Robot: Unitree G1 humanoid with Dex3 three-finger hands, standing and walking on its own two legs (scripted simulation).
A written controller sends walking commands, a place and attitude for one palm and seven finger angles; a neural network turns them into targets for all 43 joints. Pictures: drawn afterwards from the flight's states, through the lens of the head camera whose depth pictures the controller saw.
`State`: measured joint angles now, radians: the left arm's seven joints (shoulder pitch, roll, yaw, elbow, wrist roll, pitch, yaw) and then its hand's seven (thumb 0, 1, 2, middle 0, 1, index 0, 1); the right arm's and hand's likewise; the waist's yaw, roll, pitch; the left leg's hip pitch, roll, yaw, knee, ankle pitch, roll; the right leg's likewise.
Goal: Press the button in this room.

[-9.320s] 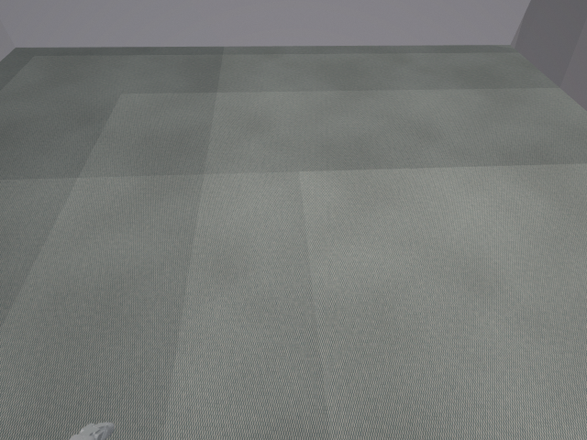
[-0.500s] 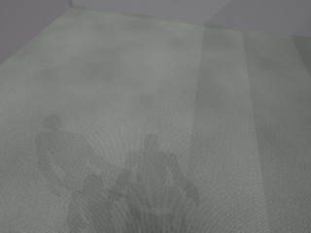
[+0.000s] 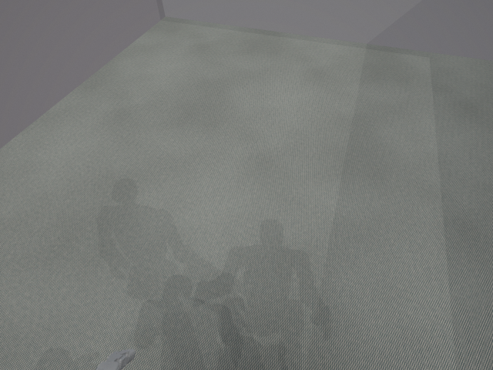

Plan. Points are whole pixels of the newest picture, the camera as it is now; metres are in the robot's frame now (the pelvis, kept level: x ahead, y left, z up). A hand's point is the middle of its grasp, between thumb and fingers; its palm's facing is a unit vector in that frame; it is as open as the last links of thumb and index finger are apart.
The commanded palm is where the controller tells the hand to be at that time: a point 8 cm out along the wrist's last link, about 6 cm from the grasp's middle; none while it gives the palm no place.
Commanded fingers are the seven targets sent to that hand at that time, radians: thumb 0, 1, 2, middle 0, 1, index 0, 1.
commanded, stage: turn or walk to find it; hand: left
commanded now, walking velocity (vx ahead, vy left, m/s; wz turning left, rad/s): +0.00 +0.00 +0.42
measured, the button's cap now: out of the picture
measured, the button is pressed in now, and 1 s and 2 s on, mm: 0 0 0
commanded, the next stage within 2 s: none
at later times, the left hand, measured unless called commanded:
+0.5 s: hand out of the picture -0.06 +0.23 -0.19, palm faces +0.28 -0.93 -0.24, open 7.4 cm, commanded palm none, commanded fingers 0.00 0.90 0.90 -0.20 -0.30 -0.20 -0.30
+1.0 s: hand out of the picture -0.03 +0.21 -0.14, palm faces +0.43 -0.86 -0.29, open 7.4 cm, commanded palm none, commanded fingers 0.00 0.90 0.90 -0.20 -0.30 -0.20 -0.30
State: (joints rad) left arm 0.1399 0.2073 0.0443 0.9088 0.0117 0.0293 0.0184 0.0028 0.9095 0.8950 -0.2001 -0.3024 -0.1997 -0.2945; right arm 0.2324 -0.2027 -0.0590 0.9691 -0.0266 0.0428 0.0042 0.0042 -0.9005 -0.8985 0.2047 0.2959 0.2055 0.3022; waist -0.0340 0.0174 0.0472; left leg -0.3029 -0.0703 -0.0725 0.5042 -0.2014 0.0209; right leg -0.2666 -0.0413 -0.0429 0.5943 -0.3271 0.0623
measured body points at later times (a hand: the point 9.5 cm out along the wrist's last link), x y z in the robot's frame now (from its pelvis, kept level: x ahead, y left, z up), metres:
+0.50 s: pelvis -0.03 +0.03 -0.01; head +0.00 +0.05 +0.44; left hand -0.07 +0.28 -0.17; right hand +0.12 -0.21 -0.14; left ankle -0.06 +0.13 -0.74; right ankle -0.01 -0.11 -0.72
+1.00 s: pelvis -0.04 -0.01 +0.00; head +0.00 -0.03 +0.45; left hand -0.05 +0.26 -0.12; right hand +0.10 -0.22 -0.17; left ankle -0.09 +0.12 -0.69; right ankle +0.00 -0.10 -0.73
